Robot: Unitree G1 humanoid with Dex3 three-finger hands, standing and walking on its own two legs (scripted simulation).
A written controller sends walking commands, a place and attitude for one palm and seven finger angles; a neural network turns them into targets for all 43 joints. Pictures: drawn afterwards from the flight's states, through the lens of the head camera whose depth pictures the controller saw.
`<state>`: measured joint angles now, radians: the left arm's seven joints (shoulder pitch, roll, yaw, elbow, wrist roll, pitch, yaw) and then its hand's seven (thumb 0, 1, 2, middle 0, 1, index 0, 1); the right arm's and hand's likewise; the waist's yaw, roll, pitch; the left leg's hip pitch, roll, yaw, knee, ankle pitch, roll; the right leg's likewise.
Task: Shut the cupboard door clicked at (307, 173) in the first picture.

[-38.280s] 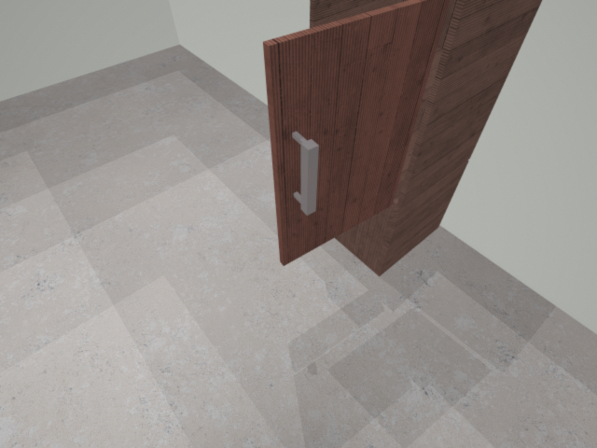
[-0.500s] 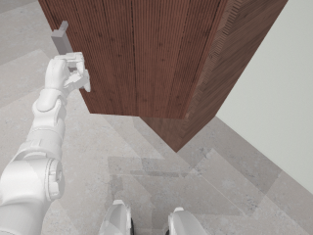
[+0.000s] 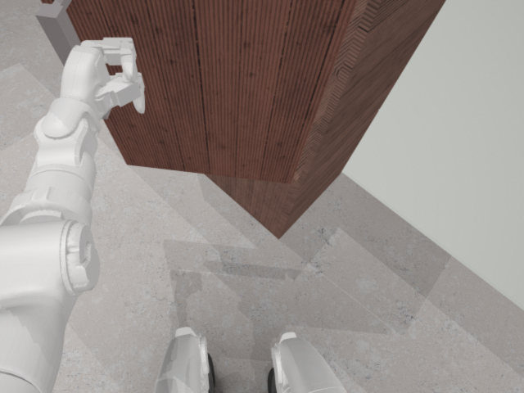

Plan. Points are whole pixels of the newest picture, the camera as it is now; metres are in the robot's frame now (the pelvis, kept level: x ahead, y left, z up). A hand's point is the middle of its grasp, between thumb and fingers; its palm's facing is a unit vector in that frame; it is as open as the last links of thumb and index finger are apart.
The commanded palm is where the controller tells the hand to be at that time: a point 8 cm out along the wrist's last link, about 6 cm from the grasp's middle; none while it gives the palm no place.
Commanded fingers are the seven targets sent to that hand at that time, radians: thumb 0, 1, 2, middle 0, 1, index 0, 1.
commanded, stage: push the door shut along its arc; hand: left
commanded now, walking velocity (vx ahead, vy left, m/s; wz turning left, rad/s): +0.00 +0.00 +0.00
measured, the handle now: (85, 60) +0.60 +0.21 +0.10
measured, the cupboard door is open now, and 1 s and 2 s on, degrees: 37 27 26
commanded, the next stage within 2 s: pull the fist back off the door in 0.66 s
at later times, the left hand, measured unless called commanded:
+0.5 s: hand (157, 62) +0.57 +0.10 +0.11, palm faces -0.30 -0.95 -0.04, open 3.1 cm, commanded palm +0.60 +0.12 +0.10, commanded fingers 0.00 0.90 0.90 -1.30 -1.50 -1.30 -1.50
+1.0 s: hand (169, 47) +0.62 +0.09 +0.10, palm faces +0.16 -0.99 -0.05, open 3.1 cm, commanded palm +0.58 +0.09 +0.10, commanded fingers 0.00 0.90 0.90 -1.30 -1.50 -1.30 -1.50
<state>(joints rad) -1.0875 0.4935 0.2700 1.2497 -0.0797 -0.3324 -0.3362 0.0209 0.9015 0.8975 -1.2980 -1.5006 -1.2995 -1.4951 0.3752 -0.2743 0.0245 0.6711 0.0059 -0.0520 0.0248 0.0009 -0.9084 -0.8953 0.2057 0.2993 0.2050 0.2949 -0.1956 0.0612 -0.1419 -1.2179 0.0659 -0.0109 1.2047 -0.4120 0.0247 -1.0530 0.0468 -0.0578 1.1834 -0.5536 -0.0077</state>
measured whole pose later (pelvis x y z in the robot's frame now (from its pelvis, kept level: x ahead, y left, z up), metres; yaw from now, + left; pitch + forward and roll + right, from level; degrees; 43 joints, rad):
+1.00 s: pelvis +0.00 +0.00 -0.03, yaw -1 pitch +31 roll -6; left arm -1.37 0.46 0.33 1.26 0.13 -0.21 0.22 0.02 0.87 0.91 -1.30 -1.50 -1.30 -1.50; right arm 0.46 -0.21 0.03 0.67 -0.11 -0.07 0.12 0.00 -0.91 -0.90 0.20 0.30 0.20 0.29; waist -0.29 0.08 -0.14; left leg -1.42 0.08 -0.04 1.30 -0.43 0.01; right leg -1.25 0.06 -0.08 1.27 -0.57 -0.02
